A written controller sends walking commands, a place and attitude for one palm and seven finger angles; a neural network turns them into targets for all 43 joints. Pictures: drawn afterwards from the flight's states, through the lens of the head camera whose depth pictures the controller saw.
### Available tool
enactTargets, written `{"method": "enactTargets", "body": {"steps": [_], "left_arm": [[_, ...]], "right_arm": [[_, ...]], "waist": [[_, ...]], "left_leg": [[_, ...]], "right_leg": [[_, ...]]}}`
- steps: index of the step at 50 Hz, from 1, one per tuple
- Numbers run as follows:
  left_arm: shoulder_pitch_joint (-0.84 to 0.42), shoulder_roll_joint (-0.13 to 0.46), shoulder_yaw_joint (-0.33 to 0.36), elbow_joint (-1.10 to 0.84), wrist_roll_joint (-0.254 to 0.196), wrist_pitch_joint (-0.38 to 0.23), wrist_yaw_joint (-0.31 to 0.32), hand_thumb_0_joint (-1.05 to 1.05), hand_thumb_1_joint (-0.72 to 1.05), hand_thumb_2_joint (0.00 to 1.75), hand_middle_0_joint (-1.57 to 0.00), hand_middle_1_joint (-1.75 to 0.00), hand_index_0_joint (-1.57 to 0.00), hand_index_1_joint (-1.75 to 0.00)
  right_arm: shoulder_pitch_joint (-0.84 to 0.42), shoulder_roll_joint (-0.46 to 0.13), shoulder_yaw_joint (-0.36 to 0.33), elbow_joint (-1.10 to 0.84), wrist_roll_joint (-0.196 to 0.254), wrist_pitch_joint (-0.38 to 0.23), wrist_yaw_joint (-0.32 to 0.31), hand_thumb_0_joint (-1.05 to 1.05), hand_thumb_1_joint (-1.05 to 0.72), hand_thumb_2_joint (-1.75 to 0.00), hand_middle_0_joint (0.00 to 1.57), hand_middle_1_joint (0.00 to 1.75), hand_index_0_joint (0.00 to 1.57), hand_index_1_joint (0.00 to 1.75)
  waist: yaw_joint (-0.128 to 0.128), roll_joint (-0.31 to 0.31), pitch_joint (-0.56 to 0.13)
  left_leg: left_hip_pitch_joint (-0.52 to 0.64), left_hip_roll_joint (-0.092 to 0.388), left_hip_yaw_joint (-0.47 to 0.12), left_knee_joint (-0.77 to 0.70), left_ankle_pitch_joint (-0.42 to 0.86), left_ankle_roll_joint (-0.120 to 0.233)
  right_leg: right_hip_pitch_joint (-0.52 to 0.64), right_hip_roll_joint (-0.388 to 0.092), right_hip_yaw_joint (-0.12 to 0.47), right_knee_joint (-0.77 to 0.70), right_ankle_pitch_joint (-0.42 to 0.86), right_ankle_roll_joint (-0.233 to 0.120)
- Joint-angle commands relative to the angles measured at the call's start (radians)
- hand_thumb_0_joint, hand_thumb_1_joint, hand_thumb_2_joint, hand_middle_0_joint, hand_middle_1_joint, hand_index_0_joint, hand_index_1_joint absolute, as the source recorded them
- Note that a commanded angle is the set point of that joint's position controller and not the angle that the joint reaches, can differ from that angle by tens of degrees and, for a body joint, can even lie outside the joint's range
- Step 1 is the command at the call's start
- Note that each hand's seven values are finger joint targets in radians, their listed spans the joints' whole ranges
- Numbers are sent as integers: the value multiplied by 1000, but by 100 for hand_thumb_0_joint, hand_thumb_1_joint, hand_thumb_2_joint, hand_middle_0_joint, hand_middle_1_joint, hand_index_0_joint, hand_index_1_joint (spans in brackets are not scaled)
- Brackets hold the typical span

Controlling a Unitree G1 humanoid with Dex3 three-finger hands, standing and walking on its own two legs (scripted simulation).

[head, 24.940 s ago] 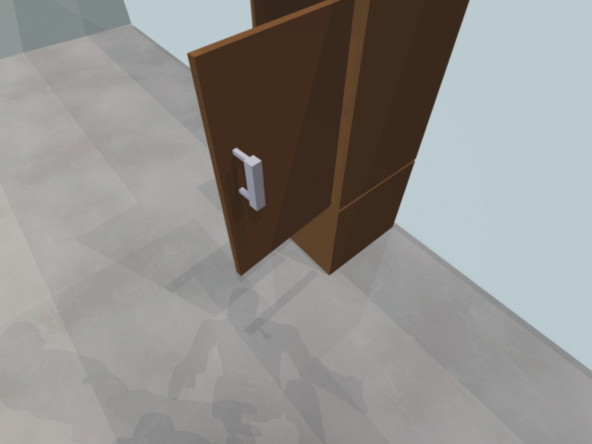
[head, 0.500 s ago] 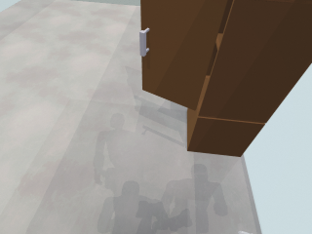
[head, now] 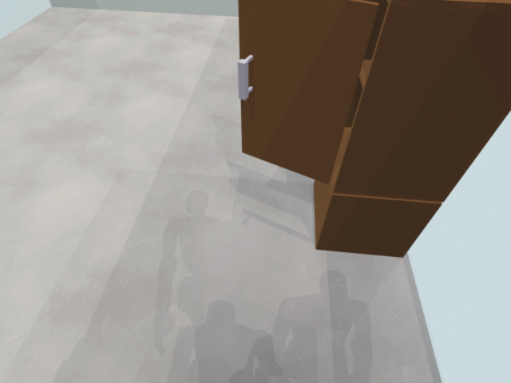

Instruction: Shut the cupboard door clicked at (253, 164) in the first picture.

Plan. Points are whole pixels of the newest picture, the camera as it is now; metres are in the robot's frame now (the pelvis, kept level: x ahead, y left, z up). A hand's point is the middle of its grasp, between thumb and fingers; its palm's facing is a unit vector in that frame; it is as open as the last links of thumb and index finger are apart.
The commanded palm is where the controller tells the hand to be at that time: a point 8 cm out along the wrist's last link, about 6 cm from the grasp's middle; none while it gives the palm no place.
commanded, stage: let the arm hang, fingers relaxed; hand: left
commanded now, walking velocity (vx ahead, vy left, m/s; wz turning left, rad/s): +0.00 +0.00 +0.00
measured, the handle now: (246, 77) +0.95 +0.08 +0.00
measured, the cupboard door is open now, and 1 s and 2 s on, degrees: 67 67 67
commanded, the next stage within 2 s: look to check the result in 0.32 s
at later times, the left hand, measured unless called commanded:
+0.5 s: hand out of the picture -0.05 +0.16 -0.18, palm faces +0.04 -0.98 -0.19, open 7.3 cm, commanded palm none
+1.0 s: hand out of the picture -0.01 +0.17 -0.18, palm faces +0.01 -0.98 -0.20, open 7.3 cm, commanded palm none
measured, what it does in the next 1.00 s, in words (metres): stands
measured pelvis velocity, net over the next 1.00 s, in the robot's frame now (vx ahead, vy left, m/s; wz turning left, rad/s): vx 0.00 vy -0.01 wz -0.01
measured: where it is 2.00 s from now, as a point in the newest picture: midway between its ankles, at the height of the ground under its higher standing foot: outside the picture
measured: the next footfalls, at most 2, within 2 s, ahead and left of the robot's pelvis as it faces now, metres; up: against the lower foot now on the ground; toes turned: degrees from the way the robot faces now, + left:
right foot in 1.80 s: +0.08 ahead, -0.14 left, +0.00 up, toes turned +27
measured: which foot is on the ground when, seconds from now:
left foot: down 0.00-1.00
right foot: down 0.00-1.00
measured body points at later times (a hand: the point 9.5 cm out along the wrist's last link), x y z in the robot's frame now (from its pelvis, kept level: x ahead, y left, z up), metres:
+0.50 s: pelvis +0.00 +0.00 +0.00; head +0.00 +0.00 +0.45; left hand -0.05 +0.21 -0.16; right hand -0.03 -0.22 -0.16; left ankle +0.06 +0.09 -0.74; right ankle -0.07 -0.11 -0.74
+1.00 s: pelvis +0.00 -0.01 +0.00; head +0.01 -0.01 +0.45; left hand -0.01 +0.22 -0.16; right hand +0.01 -0.25 -0.16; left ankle +0.06 +0.09 -0.74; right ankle -0.07 -0.11 -0.74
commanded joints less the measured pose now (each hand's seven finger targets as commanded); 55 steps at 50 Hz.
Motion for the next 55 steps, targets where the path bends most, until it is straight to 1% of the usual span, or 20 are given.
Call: {"method": "enactTargets", "body": {"steps": [1, 3, 6, 11, 14, 17, 20, 23, 26, 28, 30, 32, 33, 36, 40, 47, 48, 50, 52, 55], "left_arm": [[102, 83, 14, -11, 2, -10, 5, 0, 90, 90, -20, -30, -20, -30], [104, 84, 16, -12, 3, -11, 6, 0, 90, 90, -20, -30, -20, -30], [104, 76, 17, -14, 3, -9, 6, 0, 90, 90, -20, -30, -20, -30], [103, 74, 18, -18, 3, -13, 6, 0, 90, 90, -20, -30, -20, -30], [101, 76, 20, -21, 4, -15, 7, 0, 90, 90, -20, -30, -20, -30], [99, 77, 20, -22, 4, -14, 6, 0, 90, 90, -20, -30, -20, -30], [99, 83, 19, -20, 3, -18, 6, 0, 90, 90, -20, -30, -20, -30], [97, 95, 20, -22, 4, -23, 7, 0, 90, 90, -20, -30, -20, -30], [87, 99, 18, -21, 2, -25, 7, 0, 90, 90, -20, -30, -20, -30], [86, 107, 20, -21, 3, -26, 7, 0, 90, 90, -20, -30, -20, -30], [77, 107, 18, -21, 2, -26, 7, 0, 90, 90, -20, -30, -20, -30], [72, 113, 19, -20, 3, -24, 6, 0, 90, 90, -20, -30, -20, -30], [77, 118, 19, -20, 3, -26, 6, 0, 90, 90, -20, -30, -20, -30], [60, 123, 19, -20, 2, -26, 5, 0, 90, 90, -20, -30, -20, -30], [41, 134, 20, -27, 3, -28, 4, 0, 90, 90, -20, -30, -20, -30], [9, 154, 22, -34, 3, -30, 2, 0, 90, 90, -20, -30, -20, -30], [9, 160, 23, -36, 4, -31, 2, 0, 90, 90, -20, -30, -20, -30], [-2, 159, 21, -37, 3, -29, 0, 0, 90, 90, -20, -30, -20, -30], [5, 130, 20, -39, 0, -20, 5, 0, 90, 90, -20, -30, -20, -30], [9, 156, 42, -67, 2, -7, 8, 0, 90, 90, -20, -30, -20, -30]], "right_arm": [[63, -101, -26, -18, -6, -14, -2, 0, -90, -90, 20, 30, 20, 30], [72, -101, -27, -18, -5, -16, -3, 0, -90, -90, 20, 30, 20, 30], [72, -92, -26, -18, -6, -17, -3, 0, -90, -90, 20, 30, 20, 30], [80, -91, -30, -21, -6, -17, -2, 0, -90, -90, 20, 30, 20, 30], [83, -93, -33, -23, -6, -18, -2, 0, -90, -90, 20, 30, 20, 30], [82, -99, -34, -23, -6, -17, -2, 0, -90, -90, 20, 30, 20, 30], [80, -101, -34, -25, -4, -18, -1, 0, -90, -90, 20, 30, 20, 30], [76, -111, -37, -25, -2, -19, -1, 0, -90, -90, 20, 30, 20, 30], [68, -115, -36, -22, -2, -20, 0, 0, -90, -90, 20, 30, 20, 30], [64, -122, -37, -23, -1, -19, 0, 0, -90, -90, 20, 30, 20, 30], [58, -121, -36, -20, -2, -19, 0, 0, -90, -90, 20, 30, 20, 30], [51, -126, -36, -20, -2, -18, 0, 0, -90, -90, 20, 30, 20, 30], [47, -131, -37, -24, 0, -18, 1, 0, -90, -90, 20, 30, 20, 30], [36, -137, -36, -24, -2, -19, 1, 0, -90, -90, 20, 30, 20, 30], [22, -149, -37, -27, -2, -21, 1, 0, -90, -90, 20, 30, 20, 30], [-8, -168, -38, -31, -3, -23, 3, 0, -90, -90, 20, 30, 20, 30], [-8, -172, -39, -32, -1, -23, 3, 0, -90, -90, 20, 30, 20, 30], [-14, -172, -37, -32, -3, -23, 3, 0, -90, -90, 20, 30, 20, 30], [-1, -132, -29, -34, -4, -17, 6, 0, -90, -90, 20, 30, 20, 30], [-9, -143, -41, -62, -7, -4, 10, 0, -90, -90, 20, 30, 20, 30]], "waist": [[-5, 5, 76], [-3, 1, 64], [-2, 15, 96], [-5, 4, 92], [-7, 17, 77], [-7, 16, 85], [-9, -12, 78], [-9, -16, 56], [-12, -10, 65], [-12, -9, 51], [-12, -14, 68], [-12, 1, 83], [-10, -10, 73], [-13, 2, 72], [-12, -11, 65], [-11, 4, 59], [-9, -5, 50], [-10, 5, 57], [-11, 8, 44], [-2, -8, 41]], "left_leg": [[64, 125, -159, -117, -81, -14], [66, 127, -159, -116, -71, -13], [51, 125, -162, -132, -104, -14], [62, 121, -151, -122, -93, -17], [67, 122, -152, -121, -87, -17], [64, 125, -156, -128, -112, -17], [80, 122, -146, -109, -71, -17], [102, 124, -141, -88, -20, -13], [106, 125, -135, -77, 3, -14], [119, 127, -135, -68, 22, -14], [112, 129, -134, -73, 12, -15], [106, 127, -133, -77, -1, -17], [114, 130, -133, -71, 10, -15], [116, 129, -136, -75, 6, -18], [117, 132, -135, -69, 32, -18], [120, 134, -135, -63, 59, -21], [126, 135, -135, -59, 68, -20], [123, 134, -136, -64, 64, -22], [88, 127, -140, -36, 105, -27], [11, 112, -146, 35, 119, -25]], "right_leg": [[-168, -76, 74, -88, 25, -38], [-162, -74, 70, -84, 31, -38], [-181, -74, 72, -81, 25, -36], [-191, -76, 77, -88, 27, -37], [-186, -74, 77, -85, 35, -38], [-196, -71, 80, -85, 22, -39], [-198, -77, 85, -94, 32, -40], [-189, -79, 87, -101, 56, -43], [-191, -84, 92, -108, 69, -44], [-184, -83, 92, -111, 74, -46], [-189, -85, 93, -114, 70, -44], [-194, -85, 93, -117, 60, -44], [-191, -85, 94, -122, 66, -46], [-186, -86, 96, -121, 67, -45], [-174, -87, 99, -126, 91, -45], [-155, -93, 100, -135, 119, -44], [-150, -93, 97, -136, 124, -45], [-152, -95, 98, -135, 122, -43], [-123, -104, 76, -97, 148, -35], [-107, -133, 54, -39, 164, -48]]}}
